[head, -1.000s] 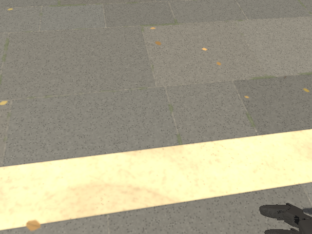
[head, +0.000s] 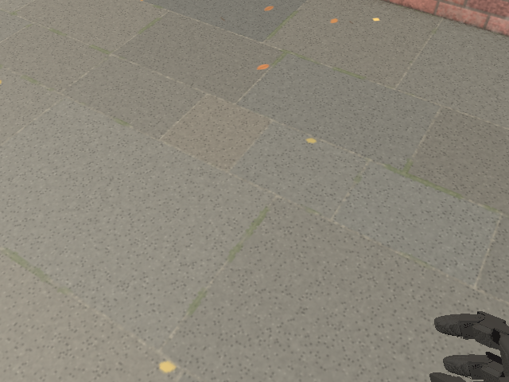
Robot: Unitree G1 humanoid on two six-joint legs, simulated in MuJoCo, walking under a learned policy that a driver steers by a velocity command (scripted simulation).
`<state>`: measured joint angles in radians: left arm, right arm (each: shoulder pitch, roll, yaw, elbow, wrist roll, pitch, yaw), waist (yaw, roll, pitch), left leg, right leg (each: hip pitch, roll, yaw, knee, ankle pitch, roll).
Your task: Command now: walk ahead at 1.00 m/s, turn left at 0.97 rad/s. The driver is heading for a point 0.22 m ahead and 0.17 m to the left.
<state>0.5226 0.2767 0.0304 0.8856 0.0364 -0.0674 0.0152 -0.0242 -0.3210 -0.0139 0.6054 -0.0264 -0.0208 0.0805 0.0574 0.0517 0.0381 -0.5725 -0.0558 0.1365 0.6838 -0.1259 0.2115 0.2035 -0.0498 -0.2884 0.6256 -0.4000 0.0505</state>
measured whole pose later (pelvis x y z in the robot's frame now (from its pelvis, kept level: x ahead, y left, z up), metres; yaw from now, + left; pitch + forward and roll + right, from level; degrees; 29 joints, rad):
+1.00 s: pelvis +0.45 +0.01 +0.04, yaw +16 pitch +0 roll +0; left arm 0.16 0.23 0.03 0.82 0.01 -0.01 0.01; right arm 0.24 -0.21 -0.04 0.84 -0.01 -0.01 -0.04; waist 0.01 -0.01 0.01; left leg -0.26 0.01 -0.04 0.58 -0.32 -0.02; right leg -0.33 0.04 -0.01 0.53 -0.19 -0.03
